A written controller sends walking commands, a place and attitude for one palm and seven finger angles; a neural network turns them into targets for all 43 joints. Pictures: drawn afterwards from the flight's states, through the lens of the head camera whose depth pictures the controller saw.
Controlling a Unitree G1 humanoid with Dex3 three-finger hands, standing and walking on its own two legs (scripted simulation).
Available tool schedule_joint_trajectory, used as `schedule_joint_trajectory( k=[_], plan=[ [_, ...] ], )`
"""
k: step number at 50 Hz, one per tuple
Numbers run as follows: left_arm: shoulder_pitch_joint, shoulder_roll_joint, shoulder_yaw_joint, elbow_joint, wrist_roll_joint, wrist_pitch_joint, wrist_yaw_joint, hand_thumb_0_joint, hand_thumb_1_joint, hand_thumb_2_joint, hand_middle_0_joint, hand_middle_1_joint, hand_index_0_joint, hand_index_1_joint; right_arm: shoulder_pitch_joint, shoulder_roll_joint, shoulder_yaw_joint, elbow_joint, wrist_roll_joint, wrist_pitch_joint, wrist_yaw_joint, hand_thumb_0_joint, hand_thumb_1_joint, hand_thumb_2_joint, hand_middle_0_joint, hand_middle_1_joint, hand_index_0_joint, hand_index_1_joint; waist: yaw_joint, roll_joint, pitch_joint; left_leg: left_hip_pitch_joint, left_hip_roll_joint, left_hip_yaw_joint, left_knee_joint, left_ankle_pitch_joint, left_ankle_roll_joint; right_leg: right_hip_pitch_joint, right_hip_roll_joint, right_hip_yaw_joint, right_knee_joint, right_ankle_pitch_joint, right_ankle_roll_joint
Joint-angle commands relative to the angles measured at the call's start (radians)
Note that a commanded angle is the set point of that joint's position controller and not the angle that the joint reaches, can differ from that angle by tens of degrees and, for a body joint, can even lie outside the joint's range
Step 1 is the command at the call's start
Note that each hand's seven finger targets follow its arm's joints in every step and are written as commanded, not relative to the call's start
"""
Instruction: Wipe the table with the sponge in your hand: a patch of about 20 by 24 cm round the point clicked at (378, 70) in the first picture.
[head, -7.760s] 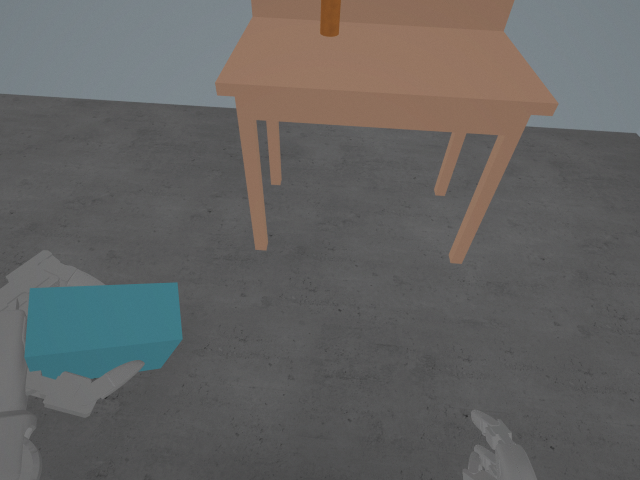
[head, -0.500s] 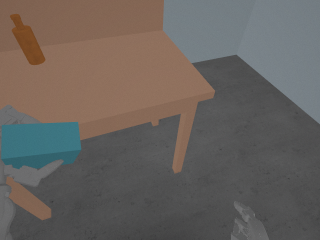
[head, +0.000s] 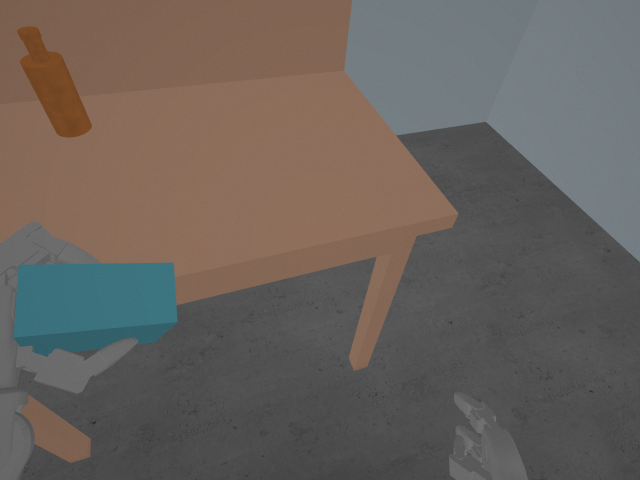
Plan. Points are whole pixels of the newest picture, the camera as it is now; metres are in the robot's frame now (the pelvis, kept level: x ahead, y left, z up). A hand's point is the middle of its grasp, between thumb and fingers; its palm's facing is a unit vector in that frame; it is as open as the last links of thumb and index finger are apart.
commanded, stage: shuffle to correct the standing spot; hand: left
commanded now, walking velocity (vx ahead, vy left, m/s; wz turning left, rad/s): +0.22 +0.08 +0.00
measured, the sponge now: (120, 309) +0.23 +0.22 +0.15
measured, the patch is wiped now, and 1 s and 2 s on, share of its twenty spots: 0.00 0.00 0.00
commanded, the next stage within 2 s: come to a stop and stand still in 0.84 s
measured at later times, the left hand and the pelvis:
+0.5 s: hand (145, 212) +0.32 +0.23 +0.18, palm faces +0.35 -0.80 -0.49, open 9.9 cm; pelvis +0.10 -0.01 +0.00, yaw +1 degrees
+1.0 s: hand (117, 169) +0.37 +0.27 +0.20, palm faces +0.44 -0.82 -0.37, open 9.9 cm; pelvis +0.15 +0.02 +0.00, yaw +0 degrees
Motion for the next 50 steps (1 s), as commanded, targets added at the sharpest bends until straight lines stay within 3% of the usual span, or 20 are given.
schedule_joint_trajectory(
  k=[1, 5, 8, 10, 11, 12, 13, 15, 16, 20, 24, 25, 26, 27, 29, 34, 41, 44, 47, 50],
  plan=[
    [-0.148, 0.206, 0.12, -0.286, -0.019, -0.066, 0.031, 0.0, 0.1, 1.3, -1.2, -1.6, -1.2, -1.6, -0.076, -0.147, -0.066, -0.164, 0.007, -0.038, -0.016, 0.0, -0.9, -0.9, 0.2, 0.3, 0.2, 0.3, -0.023, 0.117, -0.14, 0.041, 0.153, -0.134, -0.076, 0.38, -0.034, 0.066, -0.006, -0.028, -0.002, 0.272, -0.062],
    [-0.078, 0.226, 0.145, -0.342, -0.032, -0.07, 0.039, 0.0, 0.1, 1.3, -1.2, -1.6, -1.2, -1.6, -0.084, -0.141, -0.075, -0.172, 0.016, -0.035, -0.005, 0.0, -0.9, -0.9, 0.2, 0.3, 0.2, 0.3, -0.007, -0.041, -0.198, -0.12, 0.053, 0.01, 0.204, 0.431, -0.068, 0.265, -0.145, 0.167, -0.006, 0.525, -0.152],
    [-0.017, 0.233, 0.183, -0.318, -0.036, -0.079, 0.057, 0.0, 0.1, 1.3, -1.2, -1.6, -1.2, -1.6, -0.104, -0.132, -0.075, -0.163, 0.022, -0.021, 0.006, 0.0, -0.9, -0.9, 0.2, 0.3, 0.2, 0.3, 0.018, -0.112, -0.125, -0.359, 0.048, 0.024, 0.242, -0.031, -0.069, 0.399, -0.269, 0.305, -0.014, 0.621, -0.224],
    [-0.005, 0.227, 0.196, -0.32, -0.044, -0.08, 0.056, 0.0, 0.1, 1.3, -1.2, -1.6, -1.2, -1.6, -0.08, -0.124, -0.072, -0.15, 0.022, -0.005, 0.005, 0.0, -0.9, -0.9, 0.2, 0.3, 0.2, 0.3, -0.018, -0.031, -0.078, -0.162, 0.077, 0.004, -0.015, -0.025, -0.036, 0.205, -0.222, 0.193, 0.077, 0.516, -0.146],
    [-0.014, 0.222, 0.195, -0.333, -0.051, -0.074, 0.05, 0.0, 0.1, 1.3, -1.2, -1.6, -1.2, -1.6, -0.056, -0.129, -0.076, -0.141, 0.024, 0.0, -0.001, 0.0, -0.9, -0.9, 0.2, 0.3, 0.2, 0.3, -0.064, 0.093, -0.112, 0.109, 0.065, -0.017, -0.167, 0.21, -0.01, 0.011, -0.101, 0.041, 0.239, 0.47, -0.068],
    [-0.01, 0.23, 0.203, -0.377, -0.054, -0.074, 0.045, 0.0, 0.1, 1.3, -1.2, -1.6, -1.2, -1.6, -0.07, -0.15, -0.094, -0.154, 0.024, -0.005, -0.007, 0.0, -0.9, -0.9, 0.2, 0.3, 0.2, 0.3, -0.071, 0.358, -0.157, 0.413, 0.214, -0.252, -0.165, 0.603, 0.057, -0.305, 0.036, -0.086, 0.497, 0.212, 0.016],
    [-0.049, 0.217, 0.172, -0.4, -0.038, -0.076, 0.048, 0.0, 0.1, 1.3, -1.2, -1.6, -1.2, -1.6, -0.064, -0.14, -0.094, -0.161, 0.004, -0.002, 0.003, 0.0, -0.9, -0.9, 0.2, 0.3, 0.2, 0.3, -0.088, 0.413, -0.159, 0.501, 0.322, -0.438, -0.186, 0.827, 0.109, -0.476, 0.081, -0.051, 0.682, -0.225, -0.004],
    [-0.108, 0.23, 0.162, -0.365, -0.03, -0.07, 0.046, 0.0, 0.1, 1.3, -1.2, -1.6, -1.2, -1.6, -0.061, -0.152, -0.101, -0.154, -0.016, -0.008, 0.013, 0.0, -0.9, -0.9, 0.2, 0.3, 0.2, 0.3, -0.095, 0.223, -0.096, 0.564, 0.319, -0.391, -0.166, 0.898, 0.055, -0.66, 0.055, -0.047, 0.799, -0.219, -0.027],
    [-0.084, 0.226, 0.172, -0.356, -0.034, -0.061, 0.046, 0.0, 0.1, 1.3, -1.2, -1.6, -1.2, -1.6, -0.04, -0.162, -0.12, -0.153, -0.002, -0.006, 0.015, 0.0, -0.9, -0.9, 0.2, 0.3, 0.2, 0.3, -0.088, 0.166, -0.091, 0.522, 0.309, -0.338, -0.166, 0.786, 0.084, -0.658, 0.033, -0.056, 0.762, -0.188, -0.03],
    [0.041, 0.182, 0.147, -0.325, -0.034, -0.042, 0.036, 0.0, 0.1, 1.3, -1.2, -1.6, -1.2, -1.6, -0.073, -0.147, -0.102, -0.162, 0.019, -0.008, 0.01, 0.0, -0.9, -0.9, 0.2, 0.3, 0.2, 0.3, -0.04, 0.176, 0.0, 0.176, 0.216, -0.106, -0.235, 0.659, 0.036, -0.337, -0.002, -0.143, 0.282, 0.084, -0.03],
    [0.125, 0.214, 0.197, -0.305, -0.047, -0.04, 0.039, 0.0, 0.1, 1.3, -1.2, -1.6, -1.2, -1.6, -0.088, -0.145, -0.079, -0.171, 0.017, -0.002, -0.017, 0.0, -0.9, -0.9, 0.2, 0.3, 0.2, 0.3, 0.001, 0.148, -0.164, -0.053, 0.165, -0.01, 0.075, 0.602, -0.034, 0.255, 0.05, -0.207, -0.03, 0.356, -0.047],
    [0.129, 0.238, 0.221, -0.294, -0.043, -0.041, 0.039, 0.0, 0.1, 1.3, -1.2, -1.6, -1.2, -1.6, -0.092, -0.151, -0.086, -0.171, 0.02, 0.002, -0.018, 0.0, -0.9, -0.9, 0.2, 0.3, 0.2, 0.3, 0.018, 0.03, -0.228, -0.173, 0.13, 0.007, 0.286, 0.449, -0.038, 0.415, -0.034, -0.112, -0.062, 0.368, -0.085],
    [0.1, 0.277, 0.258, -0.288, -0.04, -0.048, 0.039, 0.0, 0.1, 1.3, -1.2, -1.6, -1.2, -1.6, -0.092, -0.142, -0.099, -0.181, 0.02, 0.004, -0.016, 0.0, -0.9, -0.9, 0.2, 0.3, 0.2, 0.3, 0.015, -0.182, -0.314, -0.327, 0.03, 0.058, 0.632, 0.055, -0.048, 0.508, -0.272, 0.246, -0.097, 0.424, -0.188],
    [0.098, 0.261, 0.274, -0.228, -0.05, -0.058, 0.034, 0.0, 0.1, 1.3, -1.2, -1.6, -1.2, -1.6, -0.083, -0.162, -0.102, -0.186, 0.011, 0.008, -0.018, 0.0, -0.9, -0.9, 0.2, 0.3, 0.2, 0.3, -0.004, -0.159, -0.302, -0.388, 0.017, -0.077, 0.799, -0.154, -0.05, 0.405, -0.402, 0.523, -0.207, 0.335, -0.233],
    [0.058, 0.268, 0.283, -0.185, -0.05, -0.065, 0.028, 0.0, 0.1, 1.3, -1.2, -1.6, -1.2, -1.6, -0.048, -0.167, -0.105, -0.143, 0.004, 0.026, -0.016, 0.0, -0.9, -0.9, 0.2, 0.3, 0.2, 0.3, -0.015, -0.092, -0.123, -0.401, 0.1, -0.118, 0.836, -0.139, -0.083, 0.094, -0.41, 0.562, -0.346, -0.157, -0.215],
    [-0.1, 0.206, 0.135, -0.316, -0.031, -0.07, 0.015, 0.0, 0.1, 1.3, -1.2, -1.6, -1.2, -1.6, -0.089, -0.136, -0.068, -0.111, -0.005, 0.025, -0.004, 0.0, -0.9, -0.9, 0.2, 0.3, 0.2, 0.3, -0.029, -0.018, -0.065, -0.214, 0.149, -0.038, 0.585, 0.038, -0.091, -0.229, -0.284, 0.224, -0.388, -0.158, -0.166],
    [-0.121, 0.209, 0.109, -0.303, -0.018, -0.024, 0.063, 0.0, 0.1, 1.3, -1.2, -1.6, -1.2, -1.6, -0.075, -0.12, -0.053, -0.121, -0.02, -0.037, -0.045, 0.0, -0.9, -0.9, 0.2, 0.3, 0.2, 0.3, -0.002, -0.073, -0.115, 0.056, 0.039, 0.149, 0.012, 0.016, -0.074, -0.162, -0.207, 0.142, -0.383, -0.35, -0.12],
    [-0.114, 0.182, 0.101, -0.267, -0.028, -0.019, 0.062, 0.0, 0.1, 1.3, -1.2, -1.6, -1.2, -1.6, -0.053, -0.134, -0.062, -0.139, -0.001, -0.038, -0.052, 0.0, -0.9, -0.9, 0.2, 0.3, 0.2, 0.3, -0.027, -0.005, -0.087, 0.093, 0.063, 0.076, -0.171, -0.08, -0.047, -0.131, -0.147, 0.102, -0.256, -0.314, -0.078],
    [-0.103, 0.172, 0.12, -0.203, -0.025, -0.019, 0.069, 0.0, 0.1, 1.3, -1.2, -1.6, -1.2, -1.6, -0.079, -0.179, -0.084, -0.169, 0.026, -0.026, -0.042, 0.0, -0.9, -0.9, 0.2, 0.3, 0.2, 0.3, -0.029, 0.2, -0.035, 0.021, 0.281, -0.23, -0.347, -0.081, 0.043, -0.135, 0.032, -0.065, 0.095, -0.012, -0.009],
    [0.005, 0.156, 0.112, -0.135, -0.017, 0.009, 0.052, 0.0, 0.1, 1.3, -1.2, -1.6, -1.2, -1.6, -0.087, -0.15, -0.074, -0.166, 0.017, -0.013, -0.042, 0.0, -0.9, -0.9, 0.2, 0.3, 0.2, 0.3, -0.021, 0.181, -0.008, -0.173, 0.29, -0.181, -0.367, -0.183, 0.042, -0.024, 0.027, -0.051, 0.126, -0.014, -0.008]
  ],
)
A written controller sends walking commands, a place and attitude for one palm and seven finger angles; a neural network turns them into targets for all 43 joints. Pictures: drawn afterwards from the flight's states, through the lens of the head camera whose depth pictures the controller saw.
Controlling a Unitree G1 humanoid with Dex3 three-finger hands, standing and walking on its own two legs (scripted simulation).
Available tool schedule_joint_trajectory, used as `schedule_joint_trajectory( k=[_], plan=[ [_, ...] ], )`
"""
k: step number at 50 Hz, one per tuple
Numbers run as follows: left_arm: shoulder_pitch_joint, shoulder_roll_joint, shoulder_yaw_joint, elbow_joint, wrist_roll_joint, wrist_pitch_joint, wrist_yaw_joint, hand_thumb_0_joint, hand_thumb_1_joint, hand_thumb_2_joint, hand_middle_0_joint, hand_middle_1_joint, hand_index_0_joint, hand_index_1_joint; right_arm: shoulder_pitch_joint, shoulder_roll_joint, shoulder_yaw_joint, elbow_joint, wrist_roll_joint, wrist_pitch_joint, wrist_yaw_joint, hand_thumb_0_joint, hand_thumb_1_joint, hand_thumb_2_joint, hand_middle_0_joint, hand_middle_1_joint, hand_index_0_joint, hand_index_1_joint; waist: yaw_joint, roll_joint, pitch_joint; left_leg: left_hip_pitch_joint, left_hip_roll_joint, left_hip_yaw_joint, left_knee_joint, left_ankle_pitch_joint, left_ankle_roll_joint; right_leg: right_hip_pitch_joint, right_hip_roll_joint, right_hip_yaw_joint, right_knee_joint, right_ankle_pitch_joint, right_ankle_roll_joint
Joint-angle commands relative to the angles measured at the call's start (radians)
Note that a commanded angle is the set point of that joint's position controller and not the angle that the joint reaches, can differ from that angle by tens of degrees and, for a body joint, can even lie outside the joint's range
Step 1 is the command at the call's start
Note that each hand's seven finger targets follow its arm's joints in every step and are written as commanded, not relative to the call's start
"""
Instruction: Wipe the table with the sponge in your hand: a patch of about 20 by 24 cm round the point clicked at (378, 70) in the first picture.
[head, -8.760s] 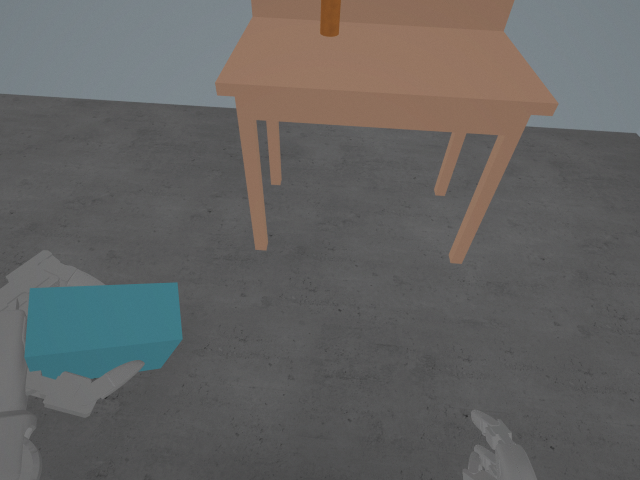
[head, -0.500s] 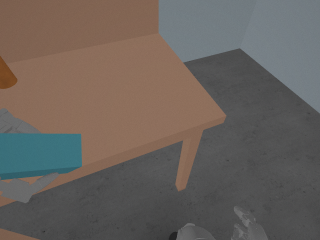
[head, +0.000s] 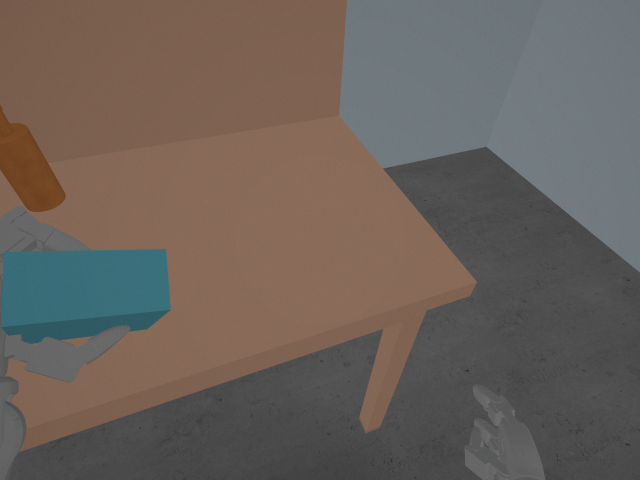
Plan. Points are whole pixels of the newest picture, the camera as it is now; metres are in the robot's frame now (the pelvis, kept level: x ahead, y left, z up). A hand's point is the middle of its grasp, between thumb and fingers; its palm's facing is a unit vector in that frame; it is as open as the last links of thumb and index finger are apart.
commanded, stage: come to a stop and stand still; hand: left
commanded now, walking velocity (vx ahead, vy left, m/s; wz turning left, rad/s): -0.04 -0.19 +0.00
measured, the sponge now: (111, 296) +0.23 +0.21 +0.18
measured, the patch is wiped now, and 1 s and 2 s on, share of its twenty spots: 0.00 0.00 0.00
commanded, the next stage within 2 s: look again from close up in 1.38 s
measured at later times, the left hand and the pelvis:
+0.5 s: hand (75, 289) +0.24 +0.25 +0.18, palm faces +0.39 -0.82 -0.41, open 9.9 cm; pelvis +0.02 +0.01 +0.01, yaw -1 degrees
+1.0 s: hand (50, 300) +0.25 +0.30 +0.15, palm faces +0.30 -0.84 -0.44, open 9.9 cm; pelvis +0.02 +0.05 +0.01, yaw -1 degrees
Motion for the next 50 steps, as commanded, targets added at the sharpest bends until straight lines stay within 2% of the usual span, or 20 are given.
schedule_joint_trajectory(
  k=[1, 2, 4, 6, 8, 13, 22, 29, 30, 31, 32, 33, 35, 38, 41, 42, 43, 47, 48, 50],
  plan=[
    [0.006, 0.109, 0.086, -0.133, -0.005, -0.014, 0.013, 0.0, 0.1, 1.3, -1.2, -1.6, -1.2, -1.6, -0.079, -0.118, -0.037, -0.141, 0.006, -0.03, -0.006, 0.0, -0.9, -0.9, 0.2, 0.3, 0.2, 0.3, 0.01, 0.182, -0.003, -0.223, 0.194, -0.212, -0.27, -0.275, 0.107, 0.158, 0.02, 0.018, -0.022, 0.023, 0.021],
    [-0.026, 0.121, 0.089, -0.17, -0.007, -0.02, 0.012, 0.0, 0.1, 1.3, -1.2, -1.6, -1.2, -1.6, -0.099, -0.112, -0.03, -0.139, 0.008, -0.04, -0.008, 0.0, -0.9, -0.9, 0.2, 0.3, 0.2, 0.3, 0.006, 0.212, 0.0, -0.205, 0.171, -0.176, -0.259, -0.232, 0.088, 0.169, 0.024, 0.015, -0.073, 0.077, 0.024],
    [-0.046, 0.134, 0.08, -0.211, -0.004, -0.029, 0.017, 0.0, 0.1, 1.3, -1.2, -1.6, -1.2, -1.6, -0.08, -0.109, -0.019, -0.125, -0.002, -0.048, -0.007, 0.0, -0.9, -0.9, 0.2, 0.3, 0.2, 0.3, -0.002, 0.145, -0.028, -0.173, 0.137, -0.157, -0.184, -0.017, 0.054, 0.241, 0.014, 0.055, -0.199, 0.194, 0.015],
    [-0.066, 0.131, 0.07, -0.251, -0.006, -0.026, 0.017, 0.0, 0.1, 1.3, -1.2, -1.6, -1.2, -1.6, -0.08, -0.111, -0.027, -0.119, 0.002, -0.065, -0.005, 0.0, -0.9, -0.9, 0.2, 0.3, 0.2, 0.3, 0.006, 0.049, -0.1, -0.097, 0.066, -0.071, -0.113, 0.069, 0.011, 0.275, -0.015, 0.126, -0.219, 0.333, -0.009],
    [-0.069, 0.153, 0.085, -0.294, -0.016, -0.031, 0.03, 0.0, 0.1, 1.3, -1.2, -1.6, -1.2, -1.6, -0.085, -0.114, -0.034, -0.102, -0.001, -0.078, -0.009, 0.0, -0.9, -0.9, 0.2, 0.3, 0.2, 0.3, 0.001, 0.028, -0.147, 0.007, 0.035, -0.055, -0.051, 0.14, -0.007, 0.247, -0.074, 0.192, -0.252, 0.434, -0.045],
    [-0.013, 0.167, 0.117, -0.296, -0.027, -0.025, 0.047, 0.0, 0.1, 1.3, -1.2, -1.6, -1.2, -1.6, -0.096, -0.102, -0.025, -0.098, -0.005, -0.078, -0.019, 0.0, -0.9, -0.9, 0.2, 0.3, 0.2, 0.3, 0.015, 0.101, -0.194, 0.083, 0.081, -0.082, -0.122, 0.303, -0.009, 0.274, -0.037, 0.123, -0.227, 0.469, -0.009],
    [0.096, 0.117, 0.089, -0.221, -0.038, 0.01, 0.036, 0.0, 0.1, 1.3, -1.2, -1.6, -1.2, -1.6, -0.098, -0.112, -0.033, -0.11, 0.003, -0.042, -0.026, 0.0, -0.9, -0.9, 0.2, 0.3, 0.2, 0.3, 0.007, 0.075, -0.157, 0.023, 0.061, -0.058, -0.181, 0.1, -0.006, 0.268, -0.024, 0.143, -0.307, 0.34, 0.003],
    [-0.017, 0.13, 0.064, -0.26, -0.026, 0.023, 0.046, 0.0, 0.1, 1.3, -1.2, -1.6, -1.2, -1.6, -0.098, -0.119, -0.034, -0.126, -0.001, -0.04, -0.037, 0.0, -0.9, -0.9, 0.2, 0.3, 0.2, 0.3, 0.009, 0.078, -0.104, 0.009, 0.045, -0.058, -0.201, 0.034, 0.004, 0.24, -0.022, 0.15, -0.362, 0.242, 0.012],
    [-1.039, 0.932, 0.614, -0.436, 0.144, -0.091, 0.026, 0.0, 0.1, 1.3, -1.2, -1.6, -1.2, -1.6, 0.091, -0.138, -0.047, -0.095, -0.044, -0.091, -0.027, 0.0, -0.9, -0.9, 0.2, 0.3, 0.2, 0.3, 0.008, -0.079, 0.139, -0.109, 0.06, -0.021, -0.039, 0.091, 0.022, 0.003, -0.049, 0.172, -0.428, 0.21, 0.116],
    [-0.439, 0.329, 0.247, 0.162, 0.038, -0.052, -0.028, 0.0, 0.1, 1.3, -1.2, -1.6, -1.2, -1.6, -0.014, -0.036, -0.025, -0.031, -0.016, -0.08, -0.022, 0.0, -0.9, -0.9, 0.2, 0.3, 0.2, 0.3, 0.026, -0.042, -0.129, 0.019, -0.012, -0.05, -0.075, 0.078, 0.04, 0.122, -0.105, 0.186, -0.376, 0.207, 0.005],
    [-0.259, 0.223, 0.171, -0.003, -0.025, -0.032, -0.008, 0.0, 0.1, 1.3, -1.2, -1.6, -1.2, -1.6, -0.094, -0.09, -0.05, -0.112, 0.023, -0.067, -0.007, 0.0, -0.9, -0.9, 0.2, 0.3, 0.2, 0.3, 0.054, 0.141, -0.109, 0.093, 0.003, -0.024, -0.14, 0.056, 0.024, 0.145, -0.067, 0.193, -0.345, 0.212, -0.008],
    [-0.273, 0.147, 0.086, 0.031, -0.017, -0.037, -0.015, 0.0, 0.1, 1.3, -1.2, -1.6, -1.2, -1.6, -0.044, -0.105, -0.05, -0.116, 0.014, -0.081, -0.007, 0.0, -0.9, -0.9, 0.2, 0.3, 0.2, 0.3, 0.043, 0.169, -0.129, 0.071, 0.014, -0.001, -0.126, 0.022, 0.016, 0.171, -0.077, 0.215, -0.32, 0.201, -0.022],
    [-0.143, 0.121, 0.038, -0.107, -0.033, -0.073, -0.027, 0.0, 0.1, 1.3, -1.2, -1.6, -1.2, -1.6, -0.039, -0.113, -0.043, -0.123, 0.007, -0.094, 0.016, 0.0, -0.9, -0.9, 0.2, 0.3, 0.2, 0.3, 0.052, 0.204, -0.145, 0.071, 0.014, -0.018, -0.151, -0.028, 0.027, 0.198, -0.075, 0.221, -0.335, 0.137, 0.01],
    [-0.045, 0.068, -0.032, -0.207, -0.028, -0.069, -0.031, 0.0, 0.1, 1.3, -1.2, -1.6, -1.2, -1.6, -0.083, -0.108, -0.028, -0.135, 0.014, -0.105, 0.032, 0.0, -0.9, -0.9, 0.2, 0.3, 0.2, 0.3, 0.047, 0.128, -0.095, -0.023, 0.052, -0.06, -0.239, -0.142, 0.04, 0.227, -0.022, 0.147, -0.295, 0.004, 0.012],
    [-0.019, 0.171, 0.083, -0.189, -0.019, -0.062, -0.019, 0.0, 0.1, 1.3, -1.2, -1.6, -1.2, -1.6, -0.072, -0.121, -0.031, -0.139, 0.011, -0.114, 0.024, 0.0, -0.9, -0.9, 0.2, 0.3, 0.2, 0.3, 0.052, -0.036, -0.056, -0.088, 0.051, -0.071, -0.243, -0.169, 0.032, 0.234, -0.002, 0.131, -0.31, -0.016, 0.019],
    [-0.012, 0.24, 0.163, -0.18, -0.018, -0.059, -0.008, 0.0, 0.1, 1.3, -1.2, -1.6, -1.2, -1.6, -0.085, -0.125, -0.028, -0.13, 0.011, -0.111, 0.017, 0.0, -0.9, -0.9, 0.2, 0.3, 0.2, 0.3, 0.049, -0.033, -0.053, -0.057, 0.052, -0.071, -0.25, -0.159, 0.029, 0.203, 0.002, 0.126, -0.318, -0.017, 0.018],
    [-0.015, 0.203, 0.148, -0.162, -0.022, -0.062, -0.013, 0.0, 0.1, 1.3, -1.2, -1.6, -1.2, -1.6, -0.079, -0.116, -0.026, -0.136, 0.008, -0.108, 0.012, 0.0, -0.9, -0.9, 0.2, 0.3, 0.2, 0.3, 0.042, -0.043, -0.049, -0.067, 0.057, -0.082, -0.251, -0.161, 0.034, 0.206, -0.005, 0.115, -0.312, -0.012, 0.019],
    [-0.104, 0.234, 0.19, -0.235, -0.025, -0.08, -0.008, 0.0, 0.1, 1.3, -1.2, -1.6, -1.2, -1.6, -0.084, -0.115, -0.027, -0.127, 0.006, -0.122, 0.001, 0.0, -0.9, -0.9, 0.2, 0.3, 0.2, 0.3, 0.031, 0.098, -0.076, -0.024, 0.065, -0.089, -0.252, -0.079, 0.032, 0.224, -0.003, 0.119, -0.258, 0.123, 0.01],
    [-0.098, 0.2, 0.163, -0.224, -0.026, -0.085, -0.011, 0.0, 0.1, 1.3, -1.2, -1.6, -1.2, -1.6, -0.076, -0.113, -0.026, -0.126, 0.001, -0.125, 0.0, 0.0, -0.9, -0.9, 0.2, 0.3, 0.2, 0.3, 0.032, 0.135, -0.09, -0.035, 0.073, -0.097, -0.251, -0.058, 0.038, 0.254, -0.009, 0.103, -0.237, 0.165, 0.011],
    [-0.112, 0.19, 0.143, -0.266, -0.024, -0.092, -0.014, 0.0, 0.1, 1.3, -1.2, -1.6, -1.2, -1.6, -0.067, -0.111, -0.029, -0.123, 0.001, -0.142, 0.006, 0.0, -0.9, -0.9, 0.2, 0.3, 0.2, 0.3, 0.036, 0.15, -0.127, -0.011, 0.071, -0.088, -0.215, 0.036, 0.036, 0.292, -0.017, 0.102, -0.219, 0.264, 0.008]
  ],
)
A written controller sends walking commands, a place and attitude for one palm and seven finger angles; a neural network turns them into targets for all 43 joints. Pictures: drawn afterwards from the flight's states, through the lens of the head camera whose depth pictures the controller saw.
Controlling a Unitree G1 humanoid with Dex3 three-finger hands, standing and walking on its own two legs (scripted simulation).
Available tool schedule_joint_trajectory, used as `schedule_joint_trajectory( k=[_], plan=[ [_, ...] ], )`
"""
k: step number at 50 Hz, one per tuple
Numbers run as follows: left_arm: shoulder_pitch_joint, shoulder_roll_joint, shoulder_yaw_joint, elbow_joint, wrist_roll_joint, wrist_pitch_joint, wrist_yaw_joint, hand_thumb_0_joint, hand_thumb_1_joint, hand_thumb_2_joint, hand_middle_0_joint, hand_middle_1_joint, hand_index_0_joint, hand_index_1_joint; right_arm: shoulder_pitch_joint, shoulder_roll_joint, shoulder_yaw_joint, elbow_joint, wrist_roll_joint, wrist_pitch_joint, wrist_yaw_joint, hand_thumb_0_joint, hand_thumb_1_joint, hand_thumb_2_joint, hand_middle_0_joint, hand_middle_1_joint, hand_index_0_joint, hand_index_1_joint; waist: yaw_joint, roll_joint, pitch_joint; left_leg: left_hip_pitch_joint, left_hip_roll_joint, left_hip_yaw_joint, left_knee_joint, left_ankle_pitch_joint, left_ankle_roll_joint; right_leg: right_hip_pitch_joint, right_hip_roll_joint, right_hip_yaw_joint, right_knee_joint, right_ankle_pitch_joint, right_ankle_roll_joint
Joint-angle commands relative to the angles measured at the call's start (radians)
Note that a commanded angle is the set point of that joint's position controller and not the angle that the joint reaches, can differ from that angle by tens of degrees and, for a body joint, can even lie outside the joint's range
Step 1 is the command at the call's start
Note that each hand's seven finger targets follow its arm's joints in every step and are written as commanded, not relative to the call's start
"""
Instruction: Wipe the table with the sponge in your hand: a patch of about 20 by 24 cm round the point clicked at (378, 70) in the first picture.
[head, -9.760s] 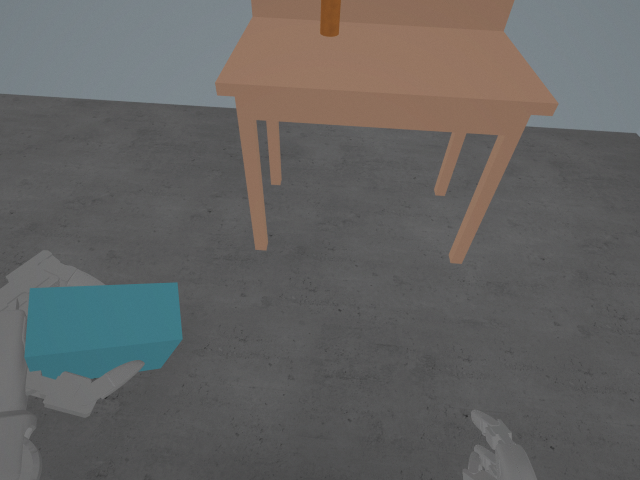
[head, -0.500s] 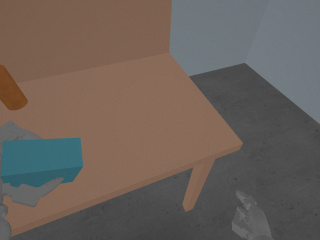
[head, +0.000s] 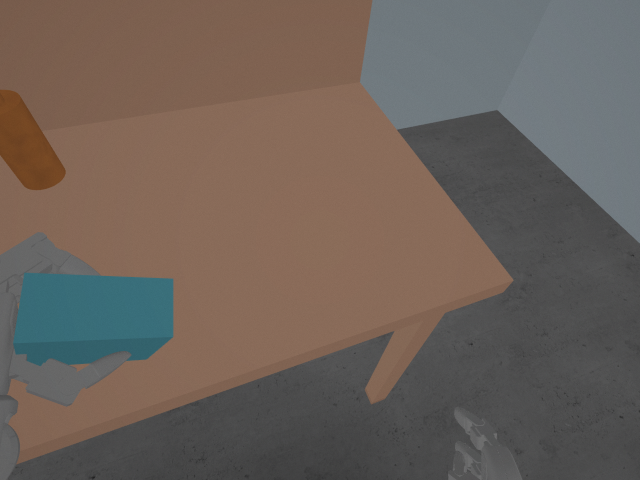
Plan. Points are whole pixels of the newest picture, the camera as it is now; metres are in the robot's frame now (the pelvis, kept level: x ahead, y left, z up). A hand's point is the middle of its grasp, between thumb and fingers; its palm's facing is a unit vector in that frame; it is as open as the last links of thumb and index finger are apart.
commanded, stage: come to a stop and stand still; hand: left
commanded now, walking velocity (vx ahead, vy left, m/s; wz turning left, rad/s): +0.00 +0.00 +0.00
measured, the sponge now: (117, 323) +0.23 +0.22 +0.12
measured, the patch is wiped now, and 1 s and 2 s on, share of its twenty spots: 0.00 0.00 0.00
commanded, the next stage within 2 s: look again from close up in 0.38 s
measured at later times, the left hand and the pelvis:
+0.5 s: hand (46, 298) +0.23 +0.27 +0.16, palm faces +0.40 -0.84 -0.37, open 9.9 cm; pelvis +0.02 +0.02 +0.00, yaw +1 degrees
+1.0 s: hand (18, 273) +0.24 +0.28 +0.18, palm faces +0.47 -0.77 -0.42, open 9.9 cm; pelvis +0.00 +0.00 +0.00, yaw +1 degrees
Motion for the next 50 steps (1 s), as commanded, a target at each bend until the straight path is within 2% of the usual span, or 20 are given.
schedule_joint_trajectory(
  k=[1, 8, 9, 12, 13, 17, 20, 22, 27, 28, 32, 33, 42, 43, 44, 45, 46, 47, 49, 50],
  plan=[
    [-0.17, 0.151, 0.126, -0.318, -0.021, -0.089, 0.04, 0.0, 0.1, 1.3, -1.2, -1.6, -1.2, -1.6, -0.118, -0.149, -0.07, -0.171, -0.003, -0.096, -0.01, 0.0, -0.9, -0.9, 0.2, 0.3, 0.2, 0.3, 0.01, 0.156, -0.219, -0.02, 0.088, -0.117, -0.109, 0.101, -0.017, 0.182, -0.031, 0.042, -0.003, 0.138, -0.029],
    [-0.058, 0.085, 0.073, -0.278, -0.015, -0.069, 0.043, 0.0, 0.1, 1.3, -1.2, -1.6, -1.2, -1.6, -0.112, -0.159, -0.078, -0.15, -0.005, -0.083, 0.007, 0.0, -0.9, -0.9, 0.2, 0.3, 0.2, 0.3, -0.002, 0.1, -0.226, 0.032, 0.093, -0.122, -0.08, 0.333, -0.057, 0.159, -0.025, 0.01, 0.013, 0.238, -0.027],
    [-0.052, 0.11, 0.097, -0.281, -0.016, -0.068, 0.043, 0.0, 0.1, 1.3, -1.2, -1.6, -1.2, -1.6, -0.114, -0.159, -0.084, -0.156, -0.004, -0.077, 0.006, 0.0, -0.9, -0.9, 0.2, 0.3, 0.2, 0.3, -0.001, 0.098, -0.223, 0.031, 0.102, -0.124, -0.076, 0.35, -0.06, 0.162, -0.028, 0.015, 0.017, 0.249, -0.028],
    [-0.07, 0.146, 0.144, -0.294, -0.016, -0.066, 0.051, 0.0, 0.1, 1.3, -1.2, -1.6, -1.2, -1.6, -0.137, -0.154, -0.081, -0.163, 0.002, -0.057, -0.002, 0.0, -0.9, -0.9, 0.2, 0.3, 0.2, 0.3, -0.004, 0.138, -0.206, 0.036, 0.105, -0.122, -0.095, 0.388, -0.081, 0.145, -0.021, 0.004, 0.036, 0.224, -0.027],
    [-0.067, 0.114, 0.112, -0.279, -0.023, -0.069, 0.043, 0.0, 0.1, 1.3, -1.2, -1.6, -1.2, -1.6, -0.13, -0.153, -0.078, -0.167, -0.005, -0.048, -0.004, 0.0, -0.9, -0.9, 0.2, 0.3, 0.2, 0.3, -0.004, 0.14, -0.195, 0.023, 0.111, -0.124, -0.105, 0.385, -0.076, 0.141, -0.018, -0.01, 0.038, 0.19, -0.025],
    [-0.101, 0.151, 0.139, -0.341, -0.024, -0.067, 0.049, 0.0, 0.1, 1.3, -1.2, -1.6, -1.2, -1.6, -0.152, -0.145, -0.075, -0.186, 0.001, -0.042, -0.009, 0.0, -0.9, -0.9, 0.2, 0.3, 0.2, 0.3, -0.002, 0.174, -0.21, 0.043, 0.118, -0.121, -0.093, 0.42, -0.084, 0.154, -0.022, -0.012, 0.042, 0.195, -0.026],
    [-0.097, 0.127, 0.104, -0.363, -0.027, -0.068, 0.045, 0.0, 0.1, 1.3, -1.2, -1.6, -1.2, -1.6, -0.127, -0.157, -0.086, -0.191, -0.005, -0.043, -0.005, 0.0, -0.9, -0.9, 0.2, 0.3, 0.2, 0.3, -0.005, 0.162, -0.237, 0.053, 0.119, -0.125, -0.076, 0.427, -0.077, 0.18, -0.026, -0.007, 0.035, 0.224, -0.031],
    [-0.096, 0.128, 0.108, -0.365, -0.024, -0.062, 0.053, 0.0, 0.1, 1.3, -1.2, -1.6, -1.2, -1.6, -0.15, -0.151, -0.079, -0.187, 0.0, -0.044, -0.008, 0.0, -0.9, -0.9, 0.2, 0.3, 0.2, 0.3, -0.006, 0.173, -0.235, 0.061, 0.109, -0.117, -0.075, 0.404, -0.084, 0.172, -0.027, 0.001, 0.022, 0.243, -0.03],
    [-0.08, 0.122, 0.109, -0.292, -0.024, -0.046, 0.058, 0.0, 0.1, 1.3, -1.2, -1.6, -1.2, -1.6, -0.144, -0.154, -0.079, -0.177, -0.001, -0.037, -0.013, 0.0, -0.9, -0.9, 0.2, 0.3, 0.2, 0.3, -0.008, 0.103, -0.209, 0.016, 0.095, -0.118, -0.093, 0.216, -0.068, 0.176, -0.04, 0.037, -0.023, 0.226, -0.03],
    [-0.078, 0.087, 0.075, -0.267, -0.03, -0.048, 0.053, 0.0, 0.1, 1.3, -1.2, -1.6, -1.2, -1.6, -0.131, -0.158, -0.075, -0.175, -0.009, -0.029, -0.013, 0.0, -0.9, -0.9, 0.2, 0.3, 0.2, 0.3, -0.008, 0.092, -0.198, -0.006, 0.088, -0.121, -0.105, 0.175, -0.058, 0.176, -0.037, 0.032, -0.038, 0.198, -0.029],
    [-0.096, 0.132, 0.111, -0.295, -0.025, -0.044, 0.058, 0.0, 0.1, 1.3, -1.2, -1.6, -1.2, -1.6, -0.15, -0.154, -0.079, -0.177, 0.0, -0.032, -0.021, 0.0, -0.9, -0.9, 0.2, 0.3, 0.2, 0.3, -0.009, 0.098, -0.203, 0.008, 0.087, -0.125, -0.106, 0.152, -0.054, 0.171, -0.043, 0.053, -0.045, 0.198, -0.031],
    [-0.089, 0.101, 0.083, -0.277, -0.031, -0.047, 0.053, 0.0, 0.1, 1.3, -1.2, -1.6, -1.2, -1.6, -0.139, -0.157, -0.074, -0.177, -0.009, -0.027, -0.019, 0.0, -0.9, -0.9, 0.2, 0.3, 0.2, 0.3, -0.008, 0.095, -0.199, -0.006, 0.083, -0.124, -0.114, 0.14, -0.047, 0.177, -0.039, 0.04, -0.055, 0.179, -0.028],
    [-0.043, 0.146, 0.13, -0.312, -0.026, -0.05, 0.065, 0.0, 0.1, 1.3, -1.2, -1.6, -1.2, -1.6, -0.153, -0.16, -0.085, -0.178, 0.002, -0.036, -0.024, 0.0, -0.9, -0.9, 0.2, 0.3, 0.2, 0.3, -0.006, 0.113, -0.196, -0.024, 0.084, -0.131, -0.12, 0.068, -0.036, 0.172, -0.048, 0.058, -0.066, 0.11, -0.03],
    [-1.083, 0.934, 0.684, -0.549, 0.138, -0.157, 0.052, 0.0, 0.1, 1.3, -1.2, -1.6, -1.2, -1.6, -0.001, -0.171, -0.066, -0.134, -0.083, -0.071, -0.017, 0.0, -0.9, -0.9, 0.2, 0.3, 0.2, 0.3, 0.013, 0.026, -0.122, -0.14, 0.105, -0.112, 0.04, 0.188, -0.016, 0.071, -0.054, 0.068, -0.058, 0.128, -0.035],
    [-0.446, 0.302, 0.299, 0.083, 0.023, -0.118, 0.003, 0.0, 0.1, 1.3, -1.2, -1.6, -1.2, -1.6, -0.086, -0.069, -0.044, -0.081, -0.037, -0.065, -0.017, 0.0, -0.9, -0.9, 0.2, 0.3, 0.2, 0.3, 0.002, 0.019, -0.291, -0.002, 0.043, -0.132, -0.035, 0.185, -0.022, 0.098, -0.102, 0.084, -0.033, 0.18, -0.092],
    [-0.189, 0.21, 0.21, -0.045, -0.014, -0.116, 0.009, 0.0, 0.1, 1.3, -1.2, -1.6, -1.2, -1.6, -0.076, -0.121, -0.078, -0.159, -0.019, -0.075, -0.014, 0.0, -0.9, -0.9, 0.2, 0.3, 0.2, 0.3, 0.031, 0.095, -0.235, 0.024, 0.06, -0.117, -0.048, 0.208, -0.039, 0.148, -0.076, 0.14, -0.064, 0.232, -0.072],
    [-0.126, 0.143, 0.153, -0.026, -0.032, -0.105, 0.011, 0.0, 0.1, 1.3, -1.2, -1.6, -1.2, -1.6, -0.058, -0.162, -0.095, -0.16, -0.009, -0.079, -0.008, 0.0, -0.9, -0.9, 0.2, 0.3, 0.2, 0.3, 0.01, 0.147, -0.267, 0.034, 0.055, -0.11, -0.067, 0.168, -0.039, 0.176, -0.079, 0.126, -0.034, 0.187, -0.068],
    [-0.075, 0.053, 0.075, -0.079, -0.049, -0.11, 0.003, 0.0, 0.1, 1.3, -1.2, -1.6, -1.2, -1.6, -0.096, -0.151, -0.095, -0.157, 0.007, -0.082, 0.004, 0.0, -0.9, -0.9, 0.2, 0.3, 0.2, 0.3, 0.009, 0.259, -0.299, 0.091, 0.069, -0.105, -0.076, 0.247, -0.033, 0.145, -0.06, 0.068, 0.025, 0.174, -0.058],
    [-0.006, 0.066, 0.047, -0.194, -0.045, -0.112, 0.009, 0.0, 0.1, 1.3, -1.2, -1.6, -1.2, -1.6, -0.097, -0.167, -0.088, -0.172, 0.0, -0.073, 0.026, 0.0, -0.9, -0.9, 0.2, 0.3, 0.2, 0.3, 0.018, 0.244, -0.261, -0.005, 0.116, -0.133, -0.089, 0.221, -0.014, 0.166, -0.046, 0.032, 0.055, 0.114, -0.037],
    [0.0, 0.063, 0.033, -0.212, -0.043, -0.108, 0.012, 0.0, 0.1, 1.3, -1.2, -1.6, -1.2, -1.6, -0.103, -0.163, -0.084, -0.174, 0.004, -0.073, 0.032, 0.0, -0.9, -0.9, 0.2, 0.3, 0.2, 0.3, 0.019, 0.179, -0.227, -0.074, 0.118, -0.133, -0.105, 0.151, -0.012, 0.188, -0.041, 0.026, 0.055, 0.09, -0.03]
  ],
)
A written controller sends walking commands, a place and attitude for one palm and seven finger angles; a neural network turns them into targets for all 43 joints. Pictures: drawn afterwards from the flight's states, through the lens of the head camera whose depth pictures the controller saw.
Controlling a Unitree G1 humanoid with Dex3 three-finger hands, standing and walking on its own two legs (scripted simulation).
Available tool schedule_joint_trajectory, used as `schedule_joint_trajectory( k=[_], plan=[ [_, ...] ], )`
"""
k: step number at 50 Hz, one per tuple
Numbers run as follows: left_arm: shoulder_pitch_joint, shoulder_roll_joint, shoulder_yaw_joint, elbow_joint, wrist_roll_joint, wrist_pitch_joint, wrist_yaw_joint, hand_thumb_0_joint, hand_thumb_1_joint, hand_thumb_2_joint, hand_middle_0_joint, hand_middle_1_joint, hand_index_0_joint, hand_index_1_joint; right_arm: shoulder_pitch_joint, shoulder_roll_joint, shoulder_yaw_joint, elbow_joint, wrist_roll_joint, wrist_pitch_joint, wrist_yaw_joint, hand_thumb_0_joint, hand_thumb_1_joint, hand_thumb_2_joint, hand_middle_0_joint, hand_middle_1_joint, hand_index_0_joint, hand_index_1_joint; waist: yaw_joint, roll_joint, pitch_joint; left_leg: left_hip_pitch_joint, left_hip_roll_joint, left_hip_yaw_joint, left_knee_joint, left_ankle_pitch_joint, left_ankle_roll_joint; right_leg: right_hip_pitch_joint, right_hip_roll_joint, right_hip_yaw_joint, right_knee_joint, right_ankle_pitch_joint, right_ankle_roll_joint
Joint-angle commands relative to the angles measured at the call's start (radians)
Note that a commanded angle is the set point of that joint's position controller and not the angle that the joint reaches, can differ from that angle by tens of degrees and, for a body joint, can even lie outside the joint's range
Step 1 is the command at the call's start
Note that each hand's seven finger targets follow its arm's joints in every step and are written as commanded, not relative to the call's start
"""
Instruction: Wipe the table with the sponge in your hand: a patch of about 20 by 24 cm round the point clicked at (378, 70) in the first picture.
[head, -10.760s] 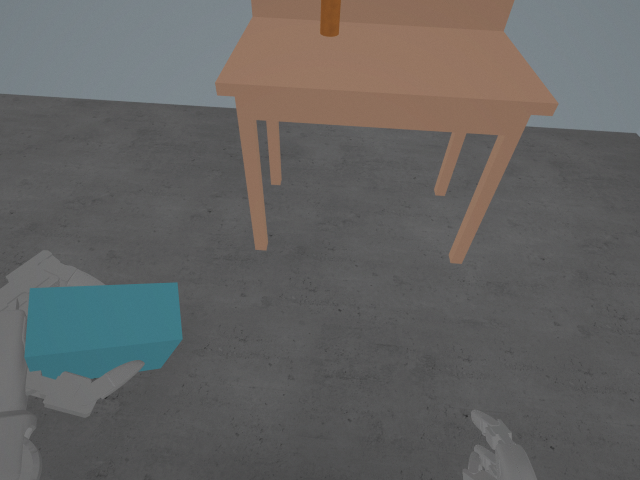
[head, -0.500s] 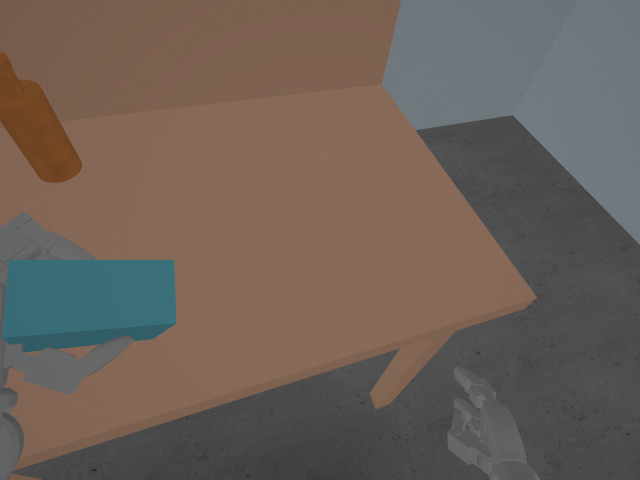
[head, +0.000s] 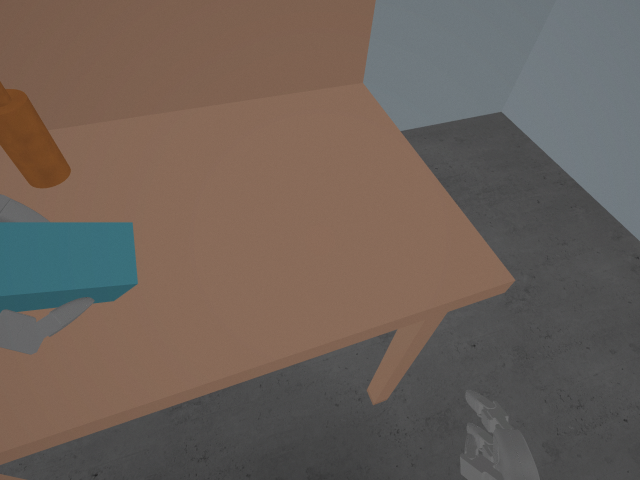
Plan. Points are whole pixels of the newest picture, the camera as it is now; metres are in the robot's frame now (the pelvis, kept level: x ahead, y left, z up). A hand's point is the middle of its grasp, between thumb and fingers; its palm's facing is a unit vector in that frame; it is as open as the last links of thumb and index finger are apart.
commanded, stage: come to a stop and stand still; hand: left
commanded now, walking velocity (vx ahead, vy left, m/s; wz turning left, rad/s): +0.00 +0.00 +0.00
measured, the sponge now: (76, 268) +0.26 +0.26 +0.16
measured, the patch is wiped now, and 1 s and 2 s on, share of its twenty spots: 0.00 0.00 0.00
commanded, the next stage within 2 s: look again from close up in 0.74 s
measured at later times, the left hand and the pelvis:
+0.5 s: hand (75, 298) +0.23 +0.24 +0.17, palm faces +0.37 -0.86 -0.34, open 9.9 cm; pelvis +0.01 +0.00 +0.00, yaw +0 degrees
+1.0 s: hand (56, 303) +0.23 +0.26 +0.16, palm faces +0.39 -0.85 -0.37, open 9.9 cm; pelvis +0.01 +0.01 +0.00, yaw +1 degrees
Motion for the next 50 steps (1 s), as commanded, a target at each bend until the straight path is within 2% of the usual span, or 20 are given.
schedule_joint_trajectory(
  k=[1, 4, 6, 7, 8, 12, 14, 18, 22, 23, 27, 28, 32, 33, 37, 38, 42, 43, 46, 50],
  plan=[
    [0.176, 0.012, -0.092, -0.272, -0.017, -0.053, 0.003, 0.0, 0.1, 1.3, -1.2, -1.6, -1.2, -1.6, -0.065, -0.125, -0.049, -0.168, 0.015, -0.063, 0.011, 0.0, -0.9, -0.9, 0.2, 0.3, 0.2, 0.3, 0.02, 0.099, -0.187, -0.106, 0.115, -0.121, -0.137, 0.063, -0.005, 0.197, -0.041, 0.042, 0.033, 0.061, -0.017],
    [0.126, 0.08, -0.021, -0.277, -0.013, -0.046, 0.023, 0.0, 0.1, 1.3, -1.2, -1.6, -1.2, -1.6, -0.074, -0.128, -0.047, -0.174, 0.018, -0.063, -0.008, 0.0, -0.9, -0.9, 0.2, 0.3, 0.2, 0.3, 0.013, -0.06, -0.148, -0.127, 0.094, -0.122, -0.134, -0.064, -0.007, 0.159, -0.034, 0.047, -0.013, -0.018, -0.01],
    [0.049, 0.118, 0.025, -0.29, -0.012, -0.053, 0.028, 0.0, 0.1, 1.3, -1.2, -1.6, -1.2, -1.6, -0.075, -0.127, -0.047, -0.172, 0.013, -0.068, -0.026, 0.0, -0.9, -0.9, 0.2, 0.3, 0.2, 0.3, 0.004, -0.088, -0.12, -0.091, 0.066, -0.122, -0.114, -0.108, -0.009, 0.086, -0.049, 0.098, -0.08, -0.106, -0.019],
    [-0.007, 0.176, 0.07, -0.326, -0.007, -0.053, 0.036, 0.0, 0.1, 1.3, -1.2, -1.6, -1.2, -1.6, -0.096, -0.127, -0.043, -0.163, 0.013, -0.065, -0.036, 0.0, -0.9, -0.9, 0.2, 0.3, 0.2, 0.3, 0.0, -0.045, -0.108, -0.059, 0.064, -0.118, -0.117, -0.12, -0.009, 0.04, -0.049, 0.108, -0.095, -0.139, -0.022],
    [-0.027, 0.132, 0.042, -0.306, -0.009, -0.058, 0.035, 0.0, 0.1, 1.3, -1.2, -1.6, -1.2, -1.6, -0.088, -0.122, -0.04, -0.162, 0.005, -0.064, -0.042, 0.0, -0.9, -0.9, 0.2, 0.3, 0.2, 0.3, -0.006, -0.008, -0.108, -0.07, 0.065, -0.132, -0.128, -0.133, -0.004, 0.049, -0.054, 0.101, -0.095, -0.16, -0.025],
    [-0.098, 0.111, 0.009, -0.365, 0.002, -0.066, 0.037, 0.0, 0.1, 1.3, -1.2, -1.6, -1.2, -1.6, -0.096, -0.112, -0.033, -0.154, 0.006, -0.088, -0.045, 0.0, -0.9, -0.9, 0.2, 0.3, 0.2, 0.3, -0.001, 0.165, -0.142, -0.035, 0.067, -0.121, -0.144, -0.118, -0.004, 0.092, -0.04, 0.109, -0.074, -0.085, -0.032],
    [-0.071, 0.068, -0.033, -0.358, 0.004, -0.067, 0.035, 0.0, 0.1, 1.3, -1.2, -1.6, -1.2, -1.6, -0.079, -0.111, -0.033, -0.152, 0.002, -0.096, -0.038, 0.0, -0.9, -0.9, 0.2, 0.3, 0.2, 0.3, 0.003, 0.153, -0.165, -0.054, 0.069, -0.126, -0.141, -0.086, -0.003, 0.152, -0.038, 0.091, -0.062, -0.036, -0.028],
    [0.029, 0.006, -0.082, -0.32, 0.007, -0.052, 0.03, 0.0, 0.1, 1.3, -1.2, -1.6, -1.2, -1.6, -0.067, -0.118, -0.037, -0.135, -0.002, -0.099, -0.022, 0.0, -0.9, -0.9, 0.2, 0.3, 0.2, 0.3, -0.002, 0.096, -0.191, -0.006, 0.058, -0.105, -0.114, 0.049, -0.022, 0.156, -0.035, 0.088, -0.075, 0.063, -0.026],
    [0.106, 0.056, -0.016, -0.291, 0.008, -0.033, 0.035, 0.0, 0.1, 1.3, -1.2, -1.6, -1.2, -1.6, -0.084, -0.121, -0.043, -0.139, 0.004, -0.077, -0.018, 0.0, -0.9, -0.9, 0.2, 0.3, 0.2, 0.3, 0.0, 0.052, -0.186, -0.011, 0.07, -0.111, -0.121, 0.127, -0.038, 0.173, -0.031, 0.073, -0.062, 0.148, -0.021],
    [0.118, 0.029, -0.037, -0.259, 0.001, -0.031, 0.029, 0.0, 0.1, 1.3, -1.2, -1.6, -1.2, -1.6, -0.072, -0.121, -0.04, -0.142, 0.0, -0.065, -0.019, 0.0, -0.9, -0.9, 0.2, 0.3, 0.2, 0.3, -0.004, 0.035, -0.175, -0.035, 0.072, -0.114, -0.13, 0.124, -0.037, 0.178, -0.029, 0.062, -0.066, 0.139, -0.018],
    [0.089, 0.096, 0.024, -0.331, -0.001, -0.03, 0.032, 0.0, 0.1, 1.3, -1.2, -1.6, -1.2, -1.6, -0.101, -0.116, -0.039, -0.164, 0.008, -0.05, -0.029, 0.0, -0.9, -0.9, 0.2, 0.3, 0.2, 0.3, -0.003, 0.074, -0.167, -0.022, 0.077, -0.114, -0.138, 0.15, -0.04, 0.183, -0.03, 0.057, -0.056, 0.173, -0.017],
    [0.095, 0.067, -0.003, -0.324, -0.007, -0.032, 0.026, 0.0, 0.1, 1.3, -1.2, -1.6, -1.2, -1.6, -0.092, -0.117, -0.036, -0.166, 0.001, -0.045, -0.031, 0.0, -0.9, -0.9, 0.2, 0.3, 0.2, 0.3, -0.005, 0.082, -0.17, -0.041, 0.076, -0.116, -0.143, 0.143, -0.035, 0.2, -0.027, 0.045, -0.058, 0.169, -0.014],
    [0.066, 0.092, 0.002, -0.441, -0.001, -0.037, 0.036, 0.0, 0.1, 1.3, -1.2, -1.6, -1.2, -1.6, -0.107, -0.114, -0.039, -0.172, 0.007, -0.055, -0.034, 0.0, -0.9, -0.9, 0.2, 0.3, 0.2, 0.3, -0.003, 0.143, -0.215, 0.01, 0.076, -0.11, -0.121, 0.184, -0.038, 0.213, -0.031, 0.051, -0.039, 0.216, -0.019],
    [0.075, 0.063, -0.026, -0.426, -0.005, -0.038, 0.033, 0.0, 0.1, 1.3, -1.2, -1.6, -1.2, -1.6, -0.093, -0.121, -0.038, -0.167, -0.001, -0.055, -0.033, 0.0, -0.9, -0.9, 0.2, 0.3, 0.2, 0.3, -0.003, 0.139, -0.217, -0.006, 0.077, -0.114, -0.133, 0.178, -0.037, 0.222, -0.027, 0.039, -0.037, 0.202, -0.016],
    [0.095, 0.079, -0.008, -0.422, 0.003, -0.029, 0.045, 0.0, 0.1, 1.3, -1.2, -1.6, -1.2, -1.6, -0.101, -0.119, -0.043, -0.16, 0.007, -0.062, -0.034, 0.0, -0.9, -0.9, 0.2, 0.3, 0.2, 0.3, 0.0, 0.129, -0.218, 0.013, 0.084, -0.116, -0.121, 0.184, -0.044, 0.213, -0.032, 0.05, -0.033, 0.211, -0.018],
    [0.107, 0.048, -0.034, -0.392, -0.002, -0.028, 0.04, 0.0, 0.1, 1.3, -1.2, -1.6, -1.2, -1.6, -0.084, -0.123, -0.042, -0.156, -0.001, -0.055, -0.032, 0.0, -0.9, -0.9, 0.2, 0.3, 0.2, 0.3, -0.002, 0.112, -0.212, -0.003, 0.082, -0.116, -0.131, 0.165, -0.04, 0.214, -0.029, 0.042, -0.042, 0.192, -0.016],
    [0.101, 0.068, -0.01, -0.373, 0.005, -0.018, 0.044, 0.0, 0.1, 1.3, -1.2, -1.6, -1.2, -1.6, -0.094, -0.12, -0.046, -0.153, 0.007, -0.05, -0.034, 0.0, -0.9, -0.9, 0.2, 0.3, 0.2, 0.3, -0.004, 0.107, -0.19, 0.004, 0.09, -0.12, -0.139, 0.176, -0.053, 0.194, -0.029, 0.046, -0.038, 0.192, -0.016],
    [0.113, 0.044, -0.029, -0.339, -0.001, -0.017, 0.038, 0.0, 0.1, 1.3, -1.2, -1.6, -1.2, -1.6, -0.082, -0.123, -0.043, -0.151, -0.001, -0.041, -0.034, 0.0, -0.9, -0.9, 0.2, 0.3, 0.2, 0.3, -0.004, 0.09, -0.19, -0.015, 0.091, -0.12, -0.148, 0.158, -0.047, 0.203, -0.026, 0.038, -0.045, 0.178, -0.013],
    [0.098, 0.053, -0.025, -0.34, -0.001, -0.011, 0.034, 0.0, 0.1, 1.3, -1.2, -1.6, -1.2, -1.6, -0.079, -0.123, -0.05, -0.16, 0.004, -0.038, -0.034, 0.0, -0.9, -0.9, 0.2, 0.3, 0.2, 0.3, -0.005, 0.048, -0.185, -0.017, 0.095, -0.122, -0.138, 0.141, -0.043, 0.212, -0.038, 0.056, -0.054, 0.195, -0.016],
    [0.076, 0.056, -0.032, -0.375, 0.0, -0.01, 0.033, 0.0, 0.1, 1.3, -1.2, -1.6, -1.2, -1.6, -0.087, -0.125, -0.049, -0.165, 0.005, -0.035, -0.034, 0.0, -0.9, -0.9, 0.2, 0.3, 0.2, 0.3, -0.006, 0.091, -0.184, -0.028, 0.091, -0.124, -0.151, 0.132, -0.044, 0.222, -0.032, 0.047, -0.052, 0.179, -0.015]
  ],
)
